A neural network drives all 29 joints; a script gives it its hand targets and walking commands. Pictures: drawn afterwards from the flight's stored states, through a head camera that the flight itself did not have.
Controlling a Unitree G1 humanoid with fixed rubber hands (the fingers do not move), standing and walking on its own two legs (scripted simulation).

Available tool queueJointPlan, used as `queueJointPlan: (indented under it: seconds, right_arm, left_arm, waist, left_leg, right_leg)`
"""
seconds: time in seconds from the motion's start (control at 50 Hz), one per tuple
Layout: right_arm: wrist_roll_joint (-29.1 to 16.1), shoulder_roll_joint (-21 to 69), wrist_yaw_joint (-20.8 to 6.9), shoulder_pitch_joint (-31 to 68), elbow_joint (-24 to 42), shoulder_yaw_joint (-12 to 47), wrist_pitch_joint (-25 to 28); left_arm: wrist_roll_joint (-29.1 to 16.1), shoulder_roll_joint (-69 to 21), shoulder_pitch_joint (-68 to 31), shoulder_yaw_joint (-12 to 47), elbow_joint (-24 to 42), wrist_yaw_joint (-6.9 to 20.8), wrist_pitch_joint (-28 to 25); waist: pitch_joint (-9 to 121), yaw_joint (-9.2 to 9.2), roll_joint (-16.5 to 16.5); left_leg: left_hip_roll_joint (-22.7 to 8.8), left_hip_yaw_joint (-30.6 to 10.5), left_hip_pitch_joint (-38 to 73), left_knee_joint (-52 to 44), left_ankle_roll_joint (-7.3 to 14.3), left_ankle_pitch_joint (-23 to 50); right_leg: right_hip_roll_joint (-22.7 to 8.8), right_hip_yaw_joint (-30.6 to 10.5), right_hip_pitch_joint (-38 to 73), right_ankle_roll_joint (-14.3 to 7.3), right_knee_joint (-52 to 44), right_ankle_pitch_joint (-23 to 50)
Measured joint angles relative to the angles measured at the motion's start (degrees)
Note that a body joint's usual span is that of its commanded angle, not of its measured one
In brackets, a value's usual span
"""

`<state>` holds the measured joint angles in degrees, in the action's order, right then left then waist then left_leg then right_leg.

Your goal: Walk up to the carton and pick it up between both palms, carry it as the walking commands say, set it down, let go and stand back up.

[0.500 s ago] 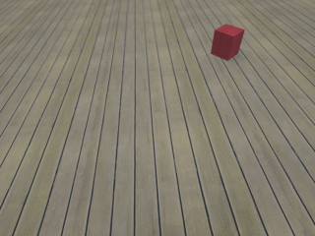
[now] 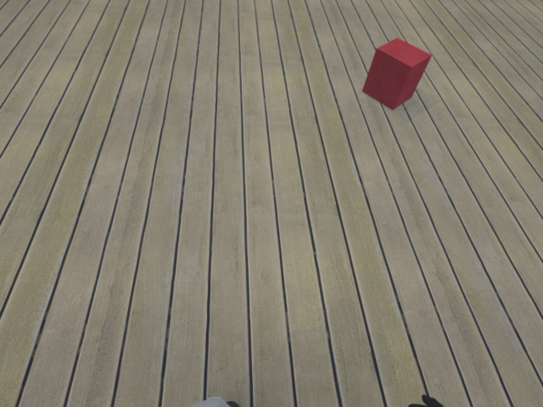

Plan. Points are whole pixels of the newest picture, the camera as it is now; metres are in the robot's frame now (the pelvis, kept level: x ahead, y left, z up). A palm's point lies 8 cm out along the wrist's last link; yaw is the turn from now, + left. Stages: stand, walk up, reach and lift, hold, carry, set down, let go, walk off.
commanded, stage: walk up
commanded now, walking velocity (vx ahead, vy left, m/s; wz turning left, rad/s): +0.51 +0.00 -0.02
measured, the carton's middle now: (395, 74) +1.99 -0.67 -0.62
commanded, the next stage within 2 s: none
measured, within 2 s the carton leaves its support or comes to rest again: neither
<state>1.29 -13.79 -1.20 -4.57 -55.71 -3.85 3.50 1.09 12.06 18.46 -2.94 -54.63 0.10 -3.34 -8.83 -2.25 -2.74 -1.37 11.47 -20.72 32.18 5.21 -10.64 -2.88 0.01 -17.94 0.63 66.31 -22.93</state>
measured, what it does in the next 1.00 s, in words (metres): walks ahead: right foot, then left foot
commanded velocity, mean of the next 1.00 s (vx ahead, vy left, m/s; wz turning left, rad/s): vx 0.52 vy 0.00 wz -0.02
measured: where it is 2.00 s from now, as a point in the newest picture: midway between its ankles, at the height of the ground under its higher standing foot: (286, 219)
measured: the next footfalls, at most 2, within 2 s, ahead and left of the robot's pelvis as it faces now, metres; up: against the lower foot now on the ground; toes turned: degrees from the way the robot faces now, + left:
right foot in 0.42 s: +0.31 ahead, -0.16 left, +0.00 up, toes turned -10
left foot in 0.88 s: +0.57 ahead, +0.07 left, +0.00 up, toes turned +10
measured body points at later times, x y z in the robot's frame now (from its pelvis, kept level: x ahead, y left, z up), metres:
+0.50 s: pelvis +0.22 -0.06 +0.01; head +0.26 -0.07 +0.45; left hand +0.39 +0.17 -0.11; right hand +0.17 -0.30 -0.15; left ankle +0.12 +0.07 -0.66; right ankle +0.27 -0.16 -0.73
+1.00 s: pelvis +0.47 -0.01 +0.00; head +0.51 +0.00 +0.45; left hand +0.45 +0.22 -0.15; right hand +0.60 -0.26 -0.13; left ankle +0.53 +0.07 -0.73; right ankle +0.37 -0.16 -0.64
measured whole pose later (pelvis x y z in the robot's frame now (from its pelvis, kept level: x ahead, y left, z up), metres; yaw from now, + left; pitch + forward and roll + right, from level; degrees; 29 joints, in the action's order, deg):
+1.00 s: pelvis +0.47 -0.01 +0.00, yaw +0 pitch -1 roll -1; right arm 1.4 -12.1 -1.5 -4.9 -56.9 -2.9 4.2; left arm 1.1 10.8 19.2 -2.4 -59.7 0.2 -4.0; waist -6.3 -2.7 -0.6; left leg -3.0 10.1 -18.6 33.2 3.5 -13.4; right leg -4.8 2.6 -18.3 0.6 64.5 -22.9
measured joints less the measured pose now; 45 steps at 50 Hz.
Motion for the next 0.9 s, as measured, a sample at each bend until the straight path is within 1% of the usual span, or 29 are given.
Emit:
queueJointPlan:
  seconds: [0.06,0.12,0.18,0.22,0.28,0.34,0.38,0.4,0.42,0.44,0.48,0.5,0.52,0.56,0.6,0.66,0.74,0.8,0.86,0.88,0.9]
  right_arm:
    - [-0.2,-0.4,0.0,-6.9,-2.4,-0.1,0.4]
    - [-0.2,-0.8,0.0,-12.5,-4.0,-0.2,0.6]
    - [-0.1,-0.8,0.0,-16.7,-5.1,-0.1,0.7]
    - [-0.1,-0.3,0.0,-18.8,-5.9,0.0,0.8]
    - [0.0,0.8,-0.1,-20.9,-6.5,0.0,0.7]
    - [0.2,1.8,-0.1,-21.7,-6.5,-0.1,0.5]
    - [0.0,2.2,0.0,-21.8,-6.6,-0.1,0.2]
    - [-0.2,2.3,0.1,-21.8,-6.7,-0.1,0.1]
    - [-0.4,2.3,0.2,-21.6,-6.9,0.0,-0.1]
    - [-0.4,2.3,0.3,-20.7,-6.8,0.2,-0.3]
    - [-0.4,2.1,0.4,-18.0,-5.7,0.6,-0.4]
    - [-0.4,1.9,0.5,-16.3,-5.0,0.5,-0.3]
    - [-0.3,1.4,0.4,-14.5,-4.3,0.4,-0.2]
    - [-0.1,0.3,0.0,-10.6,-3.1,-0.1,-0.5]
    - [0.2,-1.1,-0.6,-6.7,-2.2,-0.7,-1.0]
    - [0.2,-3.1,-1.3,-1.1,-1.1,-1.0,-1.8]
    - [-0.2,-3.6,-2.2,5.4,0.5,-0.6,-2.4]
    - [-0.6,-2.1,-2.6,8.6,1.9,0.1,-2.4]
    - [-0.6,0.0,-2.4,9.7,2.9,0.7,-1.8]
    - [-0.4,0.6,-2.1,9.5,3.0,0.8,-1.2]
    - [0.1,1.2,-1.6,9.2,2.7,0.7,-0.6]
  left_arm:
    - [0.7,1.1,-6.2,-0.6,3.9,1.0,1.3]
    - [1.0,2.2,-11.1,-1.1,6.8,2.0,2.7]
    - [0.9,2.8,-15.0,-1.1,8.3,2.8,3.2]
    - [0.4,2.5,-17.2,-0.9,8.2,3.1,3.0]
    - [-0.1,1.6,-19.4,-0.3,7.8,3.4,2.7]
    - [-0.2,0.3,-20.4,0.4,7.2,3.4,2.3]
    - [0.0,-0.4,-20.3,0.8,6.7,3.1,1.7]
    - [0.1,-0.6,-20.0,1.0,6.4,2.8,1.3]
    - [0.3,-0.8,-19.7,1.1,5.8,2.5,0.7]
    - [0.6,-0.9,-19.3,0.8,5.0,1.9,0.1]
    - [0.9,-0.8,-16.8,0.7,3.2,1.0,-0.4]
    - [1.0,-0.6,-14.9,0.6,2.1,0.7,-0.5]
    - [0.9,-0.3,-12.7,0.6,0.9,0.6,-0.6]
    - [0.5,0.5,-8.4,0.5,-1.3,0.2,-0.9]
    - [0.0,1.2,-4.4,0.5,-3.4,-0.1,-1.3]
    - [-0.2,1.8,1.1,0.6,-5.8,-0.4,-1.8]
    - [-0.2,1.1,6.7,0.9,-7.9,-0.4,-1.9]
    - [-0.2,-0.1,9.2,1.1,-8.9,-0.3,-1.7]
    - [-0.4,-1.0,10.5,1.2,-9.8,-0.5,-1.6]
    - [-0.6,-1.3,10.7,1.4,-10.2,-0.5,-1.5]
    - [-0.7,-1.5,9.7,1.5,-10.6,-0.6,-1.4]
  waist:
    - [1.2,2.84,0.6]
    - [2.3,5.40,1.1]
    - [2.9,7.62,1.4]
    - [3.0,8.62,1.7]
    - [3.0,9.77,1.9]
    - [3.2,10.56,2.3]
    - [3.8,10.73,2.8]
    - [4.2,10.60,3.1]
    - [4.4,10.26,3.6]
    - [4.1,9.72,4.0]
    - [3.4,7.88,4.4]
    - [3.3,6.94,4.4]
    - [3.3,5.98,4.4]
    - [3.6,3.93,4.3]
    - [3.7,1.84,4.2]
    - [3.8,-0.91,4.0]
    - [3.5,-3.45,3.8]
    - [3.6,-4.60,3.5]
    - [3.9,-4.98,2.8]
    - [4.2,-4.76,2.7]
    - [3.6,-4.28,2.1]
  left_leg:
    - [0.4,-0.3,3.7,-2.4,-0.2,-1.0]
    - [0.5,-0.3,7.4,-4.8,-0.6,-2.1]
    - [0.5,-0.1,11.2,-7.8,-1.1,-2.8]
    - [0.6,-0.1,13.9,-9.8,-1.6,-3.2]
    - [0.7,-0.1,17.5,-11.9,-2.4,-4.4]
    - [0.4,-0.2,20.0,-12.7,-3.7,-6.3]
    - [-0.1,-0.4,20.6,-11.9,-4.8,-8.3]
    - [-0.6,-0.7,20.4,-10.3,-5.5,-9.9]
    - [-1.5,-1.2,19.3,-6.8,-6.0,-12.0]
    - [-2.8,-2.0,16.4,0.2,-5.8,-12.8]
    - [-3.3,-6.1,9.0,17.9,-5.0,-13.9]
    - [-3.4,-7.4,5.6,24.9,-4.8,-13.7]
    - [-3.7,-8.1,2.5,29.5,-4.9,-12.7]
    - [-4.7,-8.5,-2.6,32.7,-5.9,-9.9]
    - [-5.6,-8.4,-6.6,31.6,-7.1,-7.4]
    - [-6.2,-8.0,-10.7,26.8,-8.4,-3.4]
    - [-5.9,-6.8,-11.7,16.1,-8.9,1.4]
    - [-5.2,-5.3,-9.9,8.5,-8.1,3.4]
    - [-4.0,-3.3,-5.4,2.0,-6.1,2.6]
    - [-3.5,-2.7,-3.2,0.1,-5.1,2.3]
    - [-2.7,-2.1,-2.9,1.4,-3.4,1.3]
  right_leg:
    - [-1.7,0.5,-7.1,0.9,-1.2,3.6]
    - [-3.1,1.3,-11.8,1.3,-5.9,7.5]
    - [-4.0,2.3,-14.2,1.5,-11.1,10.9]
    - [-4.2,3.0,-14.0,1.8,-15.6,12.5]
    - [-4.1,4.2,-12.0,1.9,-22.1,13.0]
    - [-3.5,5.6,-8.9,1.8,-28.0,11.3]
    - [-2.9,6.7,-6.2,1.3,-32.3,9.7]
    - [-2.4,7.6,-4.3,0.7,-35.3,9.8]
    - [-1.7,8.3,-2.8,-0.6,-37.5,12.3]
    - [-1.2,9.0,-2.6,-1.8,-37.0,15.1]
    - [-0.3,9.7,-1.4,-3.1,-35.2,12.8]
    - [0.1,9.9,0.1,-3.4,-35.8,11.4]
    - [0.5,10.1,1.9,-3.5,-37.2,10.6]
    - [1.0,10.6,5.6,-3.1,-40.6,10.5]
    - [1.3,10.8,8.8,-3.1,-43.2,10.2]
    - [1.4,11.0,12.7,-2.8,-45.6,8.9]
    - [1.7,10.9,17.5,-1.8,-47.9,6.7]
    - [1.7,10.8,20.4,-0.6,-48.6,4.3]
    - [0.9,10.5,22.1,1.1,-46.2,0.2]
    - [0.3,10.1,21.5,1.5,-42.8,-2.0]
    - [-1.1,9.5,19.0,1.2,-35.8,-3.9]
